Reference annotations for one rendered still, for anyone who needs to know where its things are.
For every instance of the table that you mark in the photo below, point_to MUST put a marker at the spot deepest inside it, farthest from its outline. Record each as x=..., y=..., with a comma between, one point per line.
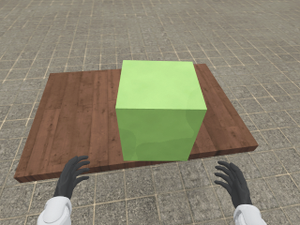
x=76, y=116

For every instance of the robot left hand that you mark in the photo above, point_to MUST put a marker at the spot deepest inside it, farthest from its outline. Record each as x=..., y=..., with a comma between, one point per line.
x=67, y=180

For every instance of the carton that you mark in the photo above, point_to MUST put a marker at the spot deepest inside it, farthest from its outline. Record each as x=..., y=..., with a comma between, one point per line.
x=159, y=109

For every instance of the robot right forearm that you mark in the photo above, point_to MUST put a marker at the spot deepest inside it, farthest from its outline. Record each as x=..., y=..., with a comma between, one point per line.
x=247, y=214

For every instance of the robot left forearm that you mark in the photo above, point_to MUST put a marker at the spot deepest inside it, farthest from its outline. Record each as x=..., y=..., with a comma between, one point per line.
x=57, y=211

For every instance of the robot right hand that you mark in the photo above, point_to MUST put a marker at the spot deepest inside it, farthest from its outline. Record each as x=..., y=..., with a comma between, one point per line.
x=237, y=185

